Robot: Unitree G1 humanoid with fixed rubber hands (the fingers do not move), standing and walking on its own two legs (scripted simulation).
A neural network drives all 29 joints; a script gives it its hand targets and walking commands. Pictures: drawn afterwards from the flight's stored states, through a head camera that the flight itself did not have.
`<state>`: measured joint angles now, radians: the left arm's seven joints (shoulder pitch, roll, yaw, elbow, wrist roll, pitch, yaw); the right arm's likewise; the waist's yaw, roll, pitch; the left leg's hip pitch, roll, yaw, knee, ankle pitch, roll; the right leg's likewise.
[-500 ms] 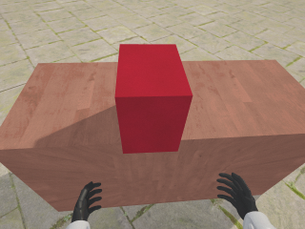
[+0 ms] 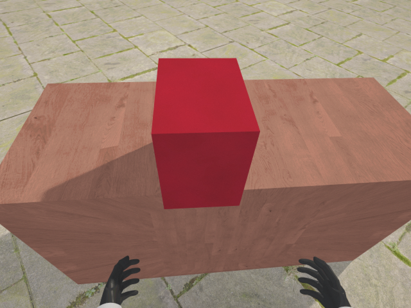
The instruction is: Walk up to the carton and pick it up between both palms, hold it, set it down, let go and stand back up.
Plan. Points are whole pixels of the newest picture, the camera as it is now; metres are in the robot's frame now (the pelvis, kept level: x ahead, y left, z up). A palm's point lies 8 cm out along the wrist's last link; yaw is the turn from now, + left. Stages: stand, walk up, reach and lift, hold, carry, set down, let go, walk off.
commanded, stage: set down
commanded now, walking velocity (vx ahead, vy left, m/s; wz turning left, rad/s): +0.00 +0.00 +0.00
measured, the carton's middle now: (200, 133) +0.50 +0.04 +0.05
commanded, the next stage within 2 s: let go in 0.22 s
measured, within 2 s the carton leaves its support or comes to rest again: neither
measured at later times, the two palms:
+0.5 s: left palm (115, 295) +0.18 +0.20 -0.08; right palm (333, 303) +0.16 -0.22 -0.07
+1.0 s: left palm (80, 307) +0.16 +0.26 -0.09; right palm (360, 304) +0.16 -0.27 -0.07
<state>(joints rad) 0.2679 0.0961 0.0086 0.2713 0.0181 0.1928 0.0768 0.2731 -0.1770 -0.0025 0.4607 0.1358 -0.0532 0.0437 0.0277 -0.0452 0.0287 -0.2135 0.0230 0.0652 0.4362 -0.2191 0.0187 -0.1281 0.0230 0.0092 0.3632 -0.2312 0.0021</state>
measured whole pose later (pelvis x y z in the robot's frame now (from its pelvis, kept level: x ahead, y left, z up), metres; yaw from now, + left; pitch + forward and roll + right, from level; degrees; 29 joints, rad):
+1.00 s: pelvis +0.02 +0.00 +0.00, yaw +0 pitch +1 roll -1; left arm 0.23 0.25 0.12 0.52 0.02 0.04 0.02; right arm 0.24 -0.32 0.00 0.64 0.06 -0.09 0.00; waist 0.03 -0.04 0.03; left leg -0.21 0.02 0.07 0.44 -0.25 0.02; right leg -0.13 0.02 0.01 0.37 -0.26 0.00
